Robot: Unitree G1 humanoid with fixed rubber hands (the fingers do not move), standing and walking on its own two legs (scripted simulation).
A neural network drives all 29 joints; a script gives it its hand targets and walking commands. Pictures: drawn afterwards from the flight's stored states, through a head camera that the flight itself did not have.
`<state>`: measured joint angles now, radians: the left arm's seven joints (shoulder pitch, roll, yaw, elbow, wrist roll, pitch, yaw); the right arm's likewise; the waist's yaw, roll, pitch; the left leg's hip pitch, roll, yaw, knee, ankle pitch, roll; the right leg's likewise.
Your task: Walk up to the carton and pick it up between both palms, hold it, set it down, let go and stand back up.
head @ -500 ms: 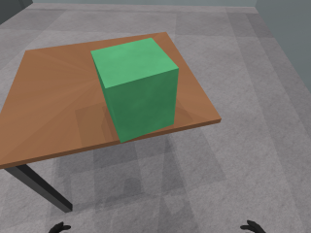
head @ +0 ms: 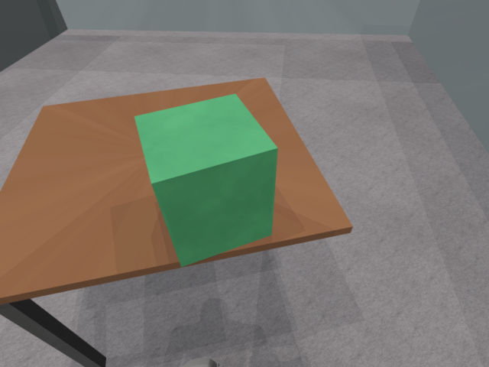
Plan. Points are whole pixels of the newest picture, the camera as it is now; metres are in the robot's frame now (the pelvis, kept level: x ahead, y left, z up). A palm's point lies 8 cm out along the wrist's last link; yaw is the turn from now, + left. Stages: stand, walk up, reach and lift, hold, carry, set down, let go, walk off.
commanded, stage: walk up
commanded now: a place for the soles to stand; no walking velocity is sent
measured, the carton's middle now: (208, 180) +0.48 +0.08 +0.04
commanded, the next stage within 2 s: none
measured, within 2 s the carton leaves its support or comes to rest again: neither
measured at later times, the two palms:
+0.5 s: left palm (104, 337) +0.22 +0.28 -0.11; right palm (411, 358) +0.18 -0.27 -0.09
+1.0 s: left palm out of the picture +0.15 +0.26 -0.09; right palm (380, 301) +0.27 -0.24 -0.07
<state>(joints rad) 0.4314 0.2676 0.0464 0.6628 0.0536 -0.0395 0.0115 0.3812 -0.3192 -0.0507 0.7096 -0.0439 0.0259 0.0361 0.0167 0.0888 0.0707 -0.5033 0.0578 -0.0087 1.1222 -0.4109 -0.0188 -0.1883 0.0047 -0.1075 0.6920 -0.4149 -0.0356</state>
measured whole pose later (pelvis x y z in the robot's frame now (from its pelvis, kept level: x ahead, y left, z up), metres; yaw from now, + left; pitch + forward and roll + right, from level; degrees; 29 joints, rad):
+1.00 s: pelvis +0.08 -0.02 +0.01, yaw +13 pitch -3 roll +0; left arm 0.22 0.29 -0.01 0.64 0.00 0.02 -0.01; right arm 0.25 -0.27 -0.03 0.60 0.00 0.00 0.01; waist 0.02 -0.02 0.08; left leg -0.30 -0.02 -0.06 0.69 -0.34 0.00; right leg -0.32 -0.08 -0.12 0.67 -0.30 0.01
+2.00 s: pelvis +0.11 +0.00 +0.01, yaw +20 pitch -2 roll -1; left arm 0.29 0.31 0.02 0.64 0.02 0.02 0.01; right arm 0.26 -0.30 -0.04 0.63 0.00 0.03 0.03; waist 0.01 0.01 0.05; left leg -0.29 -0.10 -0.16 0.69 -0.36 0.03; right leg -0.25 -0.15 -0.22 0.65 -0.35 0.04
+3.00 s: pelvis +0.10 -0.04 +0.03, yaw +10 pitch -9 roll +0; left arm 0.25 0.30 0.07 0.44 -0.09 0.04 -0.01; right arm 0.18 -0.07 0.00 0.62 -0.01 -0.22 -0.04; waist 0.09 -0.01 0.09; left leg -0.02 0.04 -0.02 0.42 -0.24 -0.04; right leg -0.08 -0.01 -0.07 0.43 -0.20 -0.02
